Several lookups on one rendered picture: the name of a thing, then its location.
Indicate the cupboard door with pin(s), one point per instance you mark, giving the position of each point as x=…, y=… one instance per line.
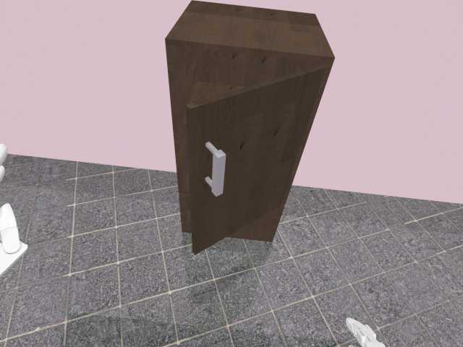
x=260, y=129

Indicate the robot left hand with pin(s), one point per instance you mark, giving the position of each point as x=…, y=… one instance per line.
x=11, y=248

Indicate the robot right hand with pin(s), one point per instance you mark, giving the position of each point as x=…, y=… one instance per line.
x=364, y=334

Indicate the handle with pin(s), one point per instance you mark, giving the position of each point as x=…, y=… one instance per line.
x=219, y=160

